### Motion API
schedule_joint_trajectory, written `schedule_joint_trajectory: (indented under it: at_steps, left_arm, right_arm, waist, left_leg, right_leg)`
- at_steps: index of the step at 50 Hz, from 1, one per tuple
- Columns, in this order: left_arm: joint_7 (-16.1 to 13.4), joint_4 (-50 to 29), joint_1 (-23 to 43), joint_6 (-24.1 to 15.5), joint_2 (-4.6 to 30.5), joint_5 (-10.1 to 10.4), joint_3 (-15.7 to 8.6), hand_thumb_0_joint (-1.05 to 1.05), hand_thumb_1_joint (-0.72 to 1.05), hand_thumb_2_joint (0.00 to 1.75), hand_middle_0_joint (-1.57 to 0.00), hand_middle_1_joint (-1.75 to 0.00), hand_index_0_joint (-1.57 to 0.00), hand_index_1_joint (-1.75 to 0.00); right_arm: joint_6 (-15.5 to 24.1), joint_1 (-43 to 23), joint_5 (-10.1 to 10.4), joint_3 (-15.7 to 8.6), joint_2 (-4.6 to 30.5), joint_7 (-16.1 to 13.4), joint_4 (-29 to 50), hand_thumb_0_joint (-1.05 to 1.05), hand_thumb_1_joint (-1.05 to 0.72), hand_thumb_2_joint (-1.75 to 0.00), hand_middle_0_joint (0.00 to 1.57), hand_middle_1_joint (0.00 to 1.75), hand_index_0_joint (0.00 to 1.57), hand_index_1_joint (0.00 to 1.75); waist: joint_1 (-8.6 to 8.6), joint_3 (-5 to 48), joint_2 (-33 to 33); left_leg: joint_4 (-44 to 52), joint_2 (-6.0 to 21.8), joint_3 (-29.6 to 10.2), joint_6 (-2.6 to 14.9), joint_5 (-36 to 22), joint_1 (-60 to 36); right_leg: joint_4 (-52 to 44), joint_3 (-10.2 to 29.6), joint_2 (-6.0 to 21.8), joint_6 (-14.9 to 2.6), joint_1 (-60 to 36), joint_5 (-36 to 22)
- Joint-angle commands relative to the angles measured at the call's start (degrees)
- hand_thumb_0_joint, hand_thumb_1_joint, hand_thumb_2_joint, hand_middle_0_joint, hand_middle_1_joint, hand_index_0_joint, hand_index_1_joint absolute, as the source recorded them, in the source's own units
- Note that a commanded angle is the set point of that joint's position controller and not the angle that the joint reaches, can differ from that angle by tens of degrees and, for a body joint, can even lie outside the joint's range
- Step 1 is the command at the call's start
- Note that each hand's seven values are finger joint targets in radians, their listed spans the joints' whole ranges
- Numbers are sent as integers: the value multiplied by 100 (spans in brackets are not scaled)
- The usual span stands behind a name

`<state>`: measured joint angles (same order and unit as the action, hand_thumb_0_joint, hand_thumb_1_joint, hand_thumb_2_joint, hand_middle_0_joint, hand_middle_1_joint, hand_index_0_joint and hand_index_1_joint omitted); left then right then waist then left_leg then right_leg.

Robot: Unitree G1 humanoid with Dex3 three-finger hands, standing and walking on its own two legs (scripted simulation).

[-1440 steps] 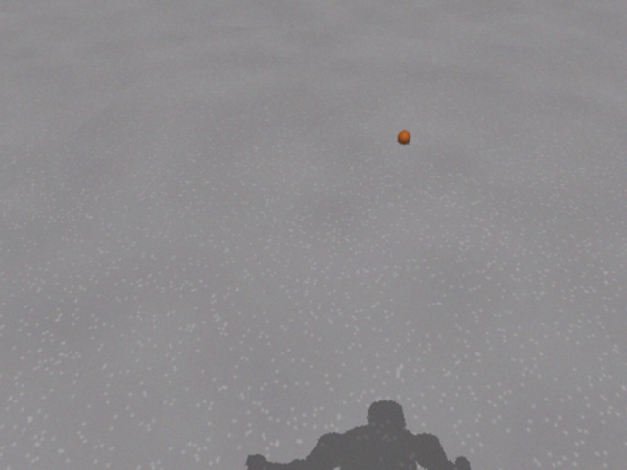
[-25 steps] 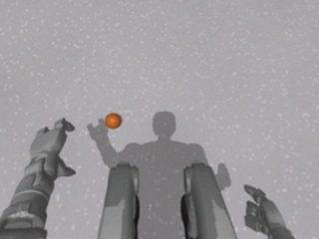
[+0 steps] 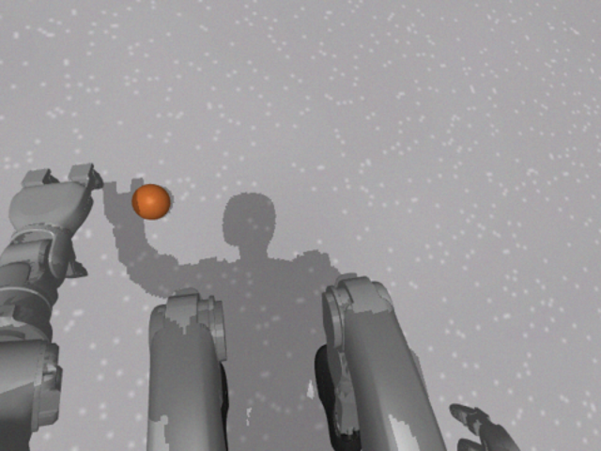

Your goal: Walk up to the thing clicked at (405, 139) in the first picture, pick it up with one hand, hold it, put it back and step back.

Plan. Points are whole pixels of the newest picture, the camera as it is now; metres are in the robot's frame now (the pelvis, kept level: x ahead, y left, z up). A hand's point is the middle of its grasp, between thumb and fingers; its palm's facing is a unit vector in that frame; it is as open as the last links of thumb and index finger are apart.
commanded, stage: rise first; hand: left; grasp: from above
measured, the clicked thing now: (151, 202) +0.54 +0.24 -0.34
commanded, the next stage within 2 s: none
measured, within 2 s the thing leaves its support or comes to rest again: neither
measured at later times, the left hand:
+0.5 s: hand (92, 219) +0.46 +0.29 -0.20, palm faces -0.46 -0.05 -0.89, open 14.0 cm
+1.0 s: hand (100, 214) +0.47 +0.29 -0.22, palm faces -0.46 -0.05 -0.89, open 14.1 cm
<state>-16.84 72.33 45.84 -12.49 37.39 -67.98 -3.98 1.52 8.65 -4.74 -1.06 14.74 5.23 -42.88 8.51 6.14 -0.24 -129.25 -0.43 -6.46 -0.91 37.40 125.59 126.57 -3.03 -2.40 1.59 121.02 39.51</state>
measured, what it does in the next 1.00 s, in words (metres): stands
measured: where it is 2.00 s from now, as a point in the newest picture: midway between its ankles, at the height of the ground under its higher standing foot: (277, 426)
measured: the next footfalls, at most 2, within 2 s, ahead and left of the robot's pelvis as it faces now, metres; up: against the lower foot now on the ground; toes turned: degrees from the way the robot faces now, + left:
none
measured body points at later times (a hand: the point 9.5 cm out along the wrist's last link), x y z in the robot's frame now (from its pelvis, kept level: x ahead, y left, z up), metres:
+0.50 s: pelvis +0.01 +0.00 -0.03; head +0.25 +0.06 +0.35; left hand +0.48 +0.29 -0.15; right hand +0.08 -0.27 -0.15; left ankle +0.09 +0.13 -0.34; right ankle +0.10 -0.13 -0.34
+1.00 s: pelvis +0.01 +0.00 -0.04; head +0.26 +0.07 +0.33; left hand +0.49 +0.29 -0.17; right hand +0.06 -0.27 -0.15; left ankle +0.09 +0.13 -0.34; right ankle +0.10 -0.12 -0.34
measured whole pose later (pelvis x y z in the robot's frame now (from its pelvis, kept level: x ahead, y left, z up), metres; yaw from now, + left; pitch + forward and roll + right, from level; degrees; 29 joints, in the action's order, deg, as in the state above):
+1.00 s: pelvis +0.01 +0.00 -0.04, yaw -3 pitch +34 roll -9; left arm -22.7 82.7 54.9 -11.9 43.5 -72.1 -4.7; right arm 1.5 8.0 -7.8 4.3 15.1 7.4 -42.1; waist 12.9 2.1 1.3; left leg -137.8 0.0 -8.8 -0.9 39.7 132.8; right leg 133.2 -4.9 -3.6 2.3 127.6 40.7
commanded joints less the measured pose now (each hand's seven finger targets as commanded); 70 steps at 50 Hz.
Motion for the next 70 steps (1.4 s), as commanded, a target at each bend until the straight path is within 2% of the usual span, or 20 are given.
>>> schedule_joint_trajectory:
  at_steps: [1,3,6,9,13,16,25,31,36,37,38,42,46,48,54,56,61,64,66,70]
  left_arm:
    - [-364,-558,1868,-101,1751,-207,-304,0,-52,100,-11,-93,-10,-94]
    - [-424,-339,1930,-142,1595,-280,-177,0,-51,99,-10,-95,-10,-95]
    - [-519,-252,2038,-184,1657,-377,-184,0,-52,100,-10,-96,-10,-96]
    - [-628,-276,2271,-182,1791,-423,-280,0,-51,99,-9,-98,-10,-97]
    - [-688,4,2324,-94,1666,-361,-211,0,-52,99,-9,-98,-9,-98]
    - [-724,-40,2335,-43,1807,-387,-319,0,-53,99,-10,-98,-9,-98]
    - [-749,34,2412,21,1973,-320,-376,0,-54,100,-7,-102,-7,-102]
    - [-754,213,2378,26,1973,-318,-363,0,-55,101,-7,-102,-7,-101]
    - [-769,122,2496,4,2110,-311,-389,0,-56,101,-6,-102,-7,-102]
    - [-773,168,2387,18,1989,-297,-336,0,-55,101,-6,-103,-7,-103]
    - [-753,220,2470,25,1907,-318,-256,0,-55,101,-7,-102,-7,-102]
    - [-789,226,2600,16,1986,-325,-245,0,-55,101,-7,-103,-7,-102]
    - [-820,158,2626,28,2056,-308,-301,0,-61,108,-8,-98,-5,-101]
    - [-810,220,2709,40,1956,-326,-193,0,-56,103,-8,-100,-7,-101]
    - [-804,352,2761,50,2043,-359,-173,0,-55,101,-9,-101,-8,-102]
    - [-840,340,2835,38,2233,-365,-282,0,-56,101,-8,-101,-8,-102]
    - [-805,586,2830,73,2142,-368,-148,0,-57,102,-8,-102,-7,-103]
    - [-815,580,2865,75,2261,-366,-211,0,-56,101,-7,-103,-7,-103]
    - [-809,619,2976,76,2163,-357,-147,0,-56,102,-7,-103,-7,-103]
    - [-798,665,2955,71,2268,-377,-143,0,-56,102,-8,-102,-7,-103]
  right_arm:
    - [60,858,-70,-367,1241,-13,188,0,-90,-90,20,30,20,30]
    - [64,836,-104,-348,1264,0,185,0,-90,-90,20,30,20,30]
    - [68,845,-145,-299,1265,11,119,0,-90,-90,20,30,20,30]
    - [64,974,-199,-271,1272,38,121,0,-90,-90,20,30,20,30]
    - [85,1003,-239,-241,1282,66,98,0,-91,-90,20,30,20,30]
    - [73,997,-252,-206,1276,81,95,0,-90,-90,20,30,20,30]
    - [55,1061,-277,-116,1259,108,85,0,-90,-90,20,30,20,30]
    - [37,1086,-304,-38,1335,134,92,0,-90,-90,20,30,20,30]
    - [15,1098,-296,-13,1354,149,98,0,-90,-90,20,30,20,30]
    - [9,1067,-296,-7,1338,138,96,0,-90,-90,20,30,20,30]
    - [15,1101,-309,7,1367,145,104,0,-90,-90,20,30,20,30]
    - [29,1102,-302,39,1434,153,91,0,-90,-90,20,30,20,30]
    - [34,1112,-312,63,1459,159,85,0,-91,-90,20,30,20,30]
    - [32,1128,-311,77,1457,161,113,0,-91,-90,20,30,20,30]
    - [39,1133,-332,144,1474,159,89,0,-91,-90,20,30,20,30]
    - [35,1147,-330,171,1489,161,129,0,-91,-90,20,30,20,30]
    - [56,1133,-342,223,1517,161,132,0,-91,-90,20,30,20,30]
    - [50,1100,-350,255,1522,158,167,0,-91,-90,20,30,20,30]
    - [61,1152,-364,280,1525,153,172,0,-90,-90,20,30,20,30]
    - [83,1144,-357,316,1548,135,159,0,-91,-90,20,30,20,30]
  waist:
    - [-11,3547,-1185]
    - [66,3439,-1214]
    - [41,3484,-1299]
    - [136,3741,-1243]
    - [217,3603,-1340]
    - [151,3705,-1463]
    - [271,3796,-1297]
    - [347,3526,-1361]
    - [342,3677,-1443]
    - [289,3630,-1455]
    - [423,3575,-1517]
    - [448,3382,-1556]
    - [410,3585,-1663]
    - [519,3526,-1717]
    - [543,3451,-1658]
    - [521,3534,-1729]
    - [646,3281,-1592]
    - [589,3405,-1675]
    - [720,3245,-1565]
    - [682,3238,-1666]
  left_leg:
    - [1408,-45,366,232,-388,-2844]
    - [1303,-38,378,236,-303,-2726]
    - [1199,-35,363,224,-450,-2768]
    - [994,-32,442,270,-749,-2701]
    - [960,19,365,248,-736,-2733]
    - [946,22,341,233,-777,-2762]
    - [636,44,395,303,-1036,-2454]
    - [640,60,349,285,-875,-2313]
    - [619,53,330,274,-870,-2288]
    - [616,66,332,266,-934,-2405]
    - [618,61,287,248,-924,-2454]
    - [627,75,257,247,-787,-2325]
    - [603,74,253,224,-895,-2436]
    - [565,82,240,227,-920,-2459]
    - [488,72,270,247,-842,-2291]
    - [476,57,293,246,-869,-2214]
    - [407,65,279,270,-773,-2078]
    - [467,62,237,245,-734,-2152]
    - [407,61,249,273,-678,-2024]
    - [448,58,223,248,-659,-2102]
  right_leg:
    - [-1297,-441,-73,-426,-1231,-638]
    - [-1256,-448,-83,-418,-1080,-573]
    - [-1119,-467,-72,-414,-1020,-733]
    - [-1115,-471,-104,-366,-1319,-1042]
    - [-1009,-533,-102,-372,-1105,-1050]
    - [-911,-547,-109,-385,-1141,-1101]
    - [-905,-517,-157,-316,-1482,-1430]
    - [-835,-579,-164,-336,-1333,-1303]
    - [-789,-600,-192,-344,-1363,-1285]
    - [-794,-600,-195,-353,-1301,-1333]
    - [-741,-634,-183,-361,-1183,-1315]
    - [-710,-660,-181,-368,-1050,-1244]
    - [-641,-677,-176,-367,-1078,-1314]
    - [-651,-688,-183,-362,-1036,-1361]
    - [-678,-683,-202,-350,-1077,-1324]
    - [-644,-678,-197,-347,-1181,-1341]
    - [-676,-684,-212,-333,-1103,-1301]
    - [-605,-734,-224,-358,-1040,-1216]
    - [-686,-719,-220,-330,-1076,-1208]
    - [-628,-741,-217,-350,-1005,-1178]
